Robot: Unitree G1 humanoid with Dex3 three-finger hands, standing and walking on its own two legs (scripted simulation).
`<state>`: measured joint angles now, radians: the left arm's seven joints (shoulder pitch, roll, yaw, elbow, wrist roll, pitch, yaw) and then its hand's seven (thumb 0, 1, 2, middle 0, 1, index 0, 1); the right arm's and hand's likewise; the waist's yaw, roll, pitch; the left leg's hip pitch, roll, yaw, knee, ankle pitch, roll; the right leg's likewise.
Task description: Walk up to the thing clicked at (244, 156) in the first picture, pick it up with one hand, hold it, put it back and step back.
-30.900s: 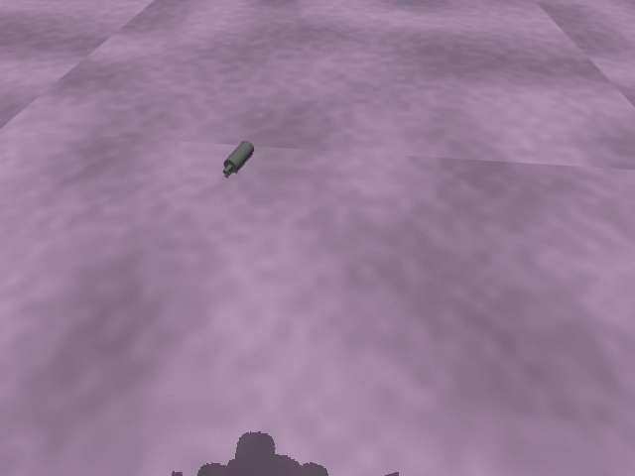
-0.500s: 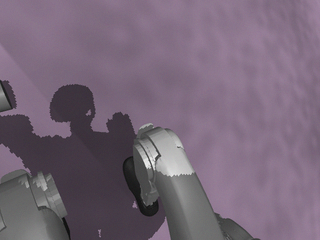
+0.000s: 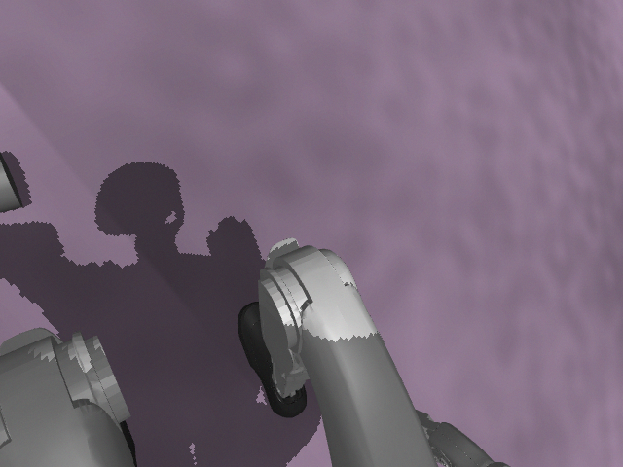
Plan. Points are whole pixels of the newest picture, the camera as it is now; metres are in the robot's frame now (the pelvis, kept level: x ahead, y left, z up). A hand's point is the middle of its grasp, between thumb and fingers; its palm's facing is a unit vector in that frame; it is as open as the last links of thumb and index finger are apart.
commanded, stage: withdraw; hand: left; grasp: from above
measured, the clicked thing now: out of the picture +0.48 +0.31 -0.27
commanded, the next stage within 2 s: home in 0.88 s
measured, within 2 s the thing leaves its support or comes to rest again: neither
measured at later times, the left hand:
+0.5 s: hand out of the picture +0.47 +0.32 -0.10, palm faces -0.36 -0.07 -0.93, open 14.0 cm
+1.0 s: hand out of the picture +0.44 +0.29 -0.12, palm faces -0.50 -0.08 -0.87, open 13.7 cm
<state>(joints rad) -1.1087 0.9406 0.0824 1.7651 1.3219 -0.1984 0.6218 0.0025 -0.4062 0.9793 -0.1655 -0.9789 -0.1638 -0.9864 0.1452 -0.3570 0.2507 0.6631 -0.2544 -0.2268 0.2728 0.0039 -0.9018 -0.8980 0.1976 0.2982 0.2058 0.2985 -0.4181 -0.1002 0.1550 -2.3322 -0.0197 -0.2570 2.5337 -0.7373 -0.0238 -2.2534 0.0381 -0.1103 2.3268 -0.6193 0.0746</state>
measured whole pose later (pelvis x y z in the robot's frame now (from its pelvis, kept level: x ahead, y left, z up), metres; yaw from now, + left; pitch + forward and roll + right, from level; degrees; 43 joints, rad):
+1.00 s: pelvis -0.01 -0.02 +0.04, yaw +7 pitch +34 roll -7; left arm -1.10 0.72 -0.02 1.56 1.26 -0.20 0.34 0.00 -0.47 1.00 -0.13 -0.98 -0.13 -0.99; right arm 0.20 -0.32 0.11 0.68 -0.13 -0.03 0.09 0.01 -0.90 -0.89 0.20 0.30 0.21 0.30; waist -0.31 0.00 -0.05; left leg -2.28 -0.03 -0.15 2.33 -0.65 -0.04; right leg -2.24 0.00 -0.03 2.23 -0.59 0.05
